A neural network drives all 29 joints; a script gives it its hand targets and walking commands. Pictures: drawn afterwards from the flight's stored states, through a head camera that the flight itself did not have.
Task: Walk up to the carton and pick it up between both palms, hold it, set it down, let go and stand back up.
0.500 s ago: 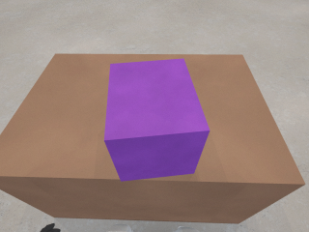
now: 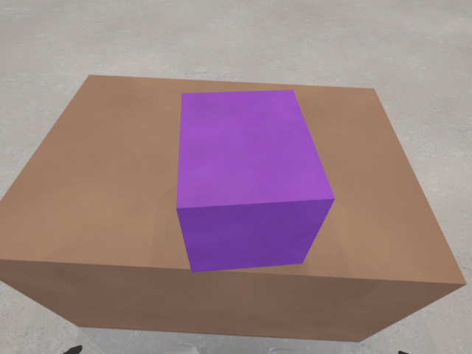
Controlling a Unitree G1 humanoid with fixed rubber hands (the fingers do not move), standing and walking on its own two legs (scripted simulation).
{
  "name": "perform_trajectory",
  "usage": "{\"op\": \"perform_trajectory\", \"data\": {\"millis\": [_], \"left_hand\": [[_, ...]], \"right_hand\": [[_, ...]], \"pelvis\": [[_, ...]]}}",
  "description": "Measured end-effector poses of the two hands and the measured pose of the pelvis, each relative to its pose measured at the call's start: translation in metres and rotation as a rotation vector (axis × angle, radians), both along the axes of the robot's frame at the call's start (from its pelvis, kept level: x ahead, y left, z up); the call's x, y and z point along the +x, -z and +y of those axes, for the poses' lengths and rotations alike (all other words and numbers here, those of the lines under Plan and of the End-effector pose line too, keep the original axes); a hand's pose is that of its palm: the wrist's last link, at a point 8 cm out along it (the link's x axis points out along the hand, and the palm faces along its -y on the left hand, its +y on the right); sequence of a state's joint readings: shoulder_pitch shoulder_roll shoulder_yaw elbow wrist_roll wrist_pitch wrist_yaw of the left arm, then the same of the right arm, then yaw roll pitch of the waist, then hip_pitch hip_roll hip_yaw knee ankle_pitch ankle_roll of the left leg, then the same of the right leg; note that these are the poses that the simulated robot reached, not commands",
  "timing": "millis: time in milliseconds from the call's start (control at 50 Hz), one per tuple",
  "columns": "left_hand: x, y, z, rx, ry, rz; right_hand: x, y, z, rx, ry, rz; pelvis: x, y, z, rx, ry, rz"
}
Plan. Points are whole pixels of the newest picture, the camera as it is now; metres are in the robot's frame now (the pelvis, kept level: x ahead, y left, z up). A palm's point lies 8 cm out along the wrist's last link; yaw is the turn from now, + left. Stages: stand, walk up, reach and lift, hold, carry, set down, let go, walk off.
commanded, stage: walk up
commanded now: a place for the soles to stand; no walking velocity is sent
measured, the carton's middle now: (243, 179) +0.45 +0.00 +0.00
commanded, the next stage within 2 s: stand in 1.48 s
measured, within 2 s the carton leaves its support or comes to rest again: neither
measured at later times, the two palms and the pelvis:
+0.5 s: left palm out of the picture +0.09 +0.31 -0.10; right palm out of the picture +0.10 -0.30 -0.10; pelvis +0.00 +0.01 +0.00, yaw +0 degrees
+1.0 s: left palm out of the picture +0.01 +0.31 -0.09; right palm out of the picture +0.02 -0.30 -0.12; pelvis -0.06 +0.00 +0.00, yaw -1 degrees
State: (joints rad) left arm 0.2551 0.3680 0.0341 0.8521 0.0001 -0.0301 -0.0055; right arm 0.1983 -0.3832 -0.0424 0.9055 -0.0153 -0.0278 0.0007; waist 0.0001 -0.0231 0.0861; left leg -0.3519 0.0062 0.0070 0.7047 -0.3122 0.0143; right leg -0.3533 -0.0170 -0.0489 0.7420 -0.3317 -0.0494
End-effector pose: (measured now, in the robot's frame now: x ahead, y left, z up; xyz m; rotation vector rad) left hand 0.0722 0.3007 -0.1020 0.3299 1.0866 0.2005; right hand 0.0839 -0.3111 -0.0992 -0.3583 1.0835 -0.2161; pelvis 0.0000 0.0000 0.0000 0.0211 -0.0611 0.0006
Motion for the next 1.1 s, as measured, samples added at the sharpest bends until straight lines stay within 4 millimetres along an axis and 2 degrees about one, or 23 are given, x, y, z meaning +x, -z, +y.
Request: {"op": "perform_trajectory", "data": {"millis": [140,280,460,580,660,720,800,880,980,1100], "left_hand": [[0.007,-0.003,0.003,0.006,0.001,0.013],[0.015,-0.004,0.003,0.005,0.004,0.013],[0.017,-0.003,0.005,0.003,0.004,-0.009],[0.008,0.006,0.016,-0.013,0.002,-0.026],[-0.006,0.008,0.02,-0.021,-0.011,-0.023],[-0.018,0.009,0.017,-0.02,-0.013,-0.009],[-0.036,0.01,0.01,0.0,-0.001,0.016],[-0.053,0.0,0.003,0.021,-0.003,0.027],[-0.058,-0.012,0.004,0.042,0.007,0.009],[-0.06,-0.009,0.01,0.033,0.002,0.018]], "right_hand": [[0.001,0.004,0.003,0.008,0.0,0.036],[0.013,0.003,0.005,0.009,-0.011,0.034],[0.022,0.002,0.008,0.007,-0.007,0.014],[0.005,0.001,0.018,-0.009,0.003,0.001],[-0.01,-0.002,0.022,-0.017,0.002,0.003],[-0.018,-0.002,0.019,-0.017,-0.001,-0.001],[-0.031,0.009,0.011,0.003,0.005,0.005],[-0.05,0.016,0.006,0.032,0.019,0.039],[-0.067,0.02,0.007,0.05,0.022,0.068],[-0.073,0.018,0.014,0.046,0.014,0.058]], "pelvis": [[0.008,-0.002,0.002,-0.003,0.0,0.017],[0.013,-0.003,0.002,-0.004,0.0,0.027],[0.004,-0.001,0.005,-0.007,0.0,0.009],[-0.011,0.005,0.018,-0.022,0.004,-0.025],[-0.022,0.005,0.022,-0.034,-0.002,-0.042],[-0.033,0.005,0.019,-0.03,-0.001,-0.037],[-0.048,0.009,0.01,-0.009,0.012,-0.012],[-0.058,0.005,0.001,-0.006,0.014,-0.022],[-0.064,0.0,0.0,-0.002,0.011,-0.006],[-0.066,0.0,0.006,-0.01,0.01,-0.006]]}}
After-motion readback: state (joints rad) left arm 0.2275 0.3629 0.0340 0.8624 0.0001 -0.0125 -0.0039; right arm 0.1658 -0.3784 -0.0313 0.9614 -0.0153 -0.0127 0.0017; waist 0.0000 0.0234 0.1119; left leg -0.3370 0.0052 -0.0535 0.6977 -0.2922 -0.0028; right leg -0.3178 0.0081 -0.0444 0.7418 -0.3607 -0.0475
